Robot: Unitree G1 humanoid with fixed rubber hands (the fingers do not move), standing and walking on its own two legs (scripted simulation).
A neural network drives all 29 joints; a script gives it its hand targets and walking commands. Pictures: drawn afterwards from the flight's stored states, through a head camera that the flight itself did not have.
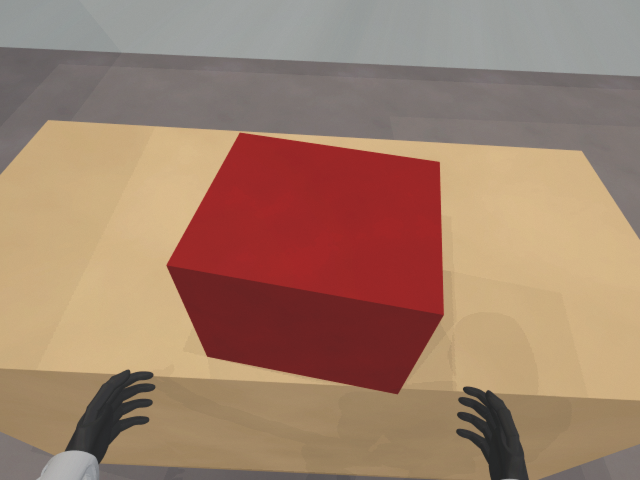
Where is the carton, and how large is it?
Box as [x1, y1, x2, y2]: [166, 133, 443, 393]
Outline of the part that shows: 239,133 166,265 207,356 397,393 443,315 439,162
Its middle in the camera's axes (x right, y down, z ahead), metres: +0.00 +0.03 +0.54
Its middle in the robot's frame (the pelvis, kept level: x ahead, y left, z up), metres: +0.38 +0.05 +0.04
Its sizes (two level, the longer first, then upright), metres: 0.281 0.239 0.226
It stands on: a pedestal, 0.70 m high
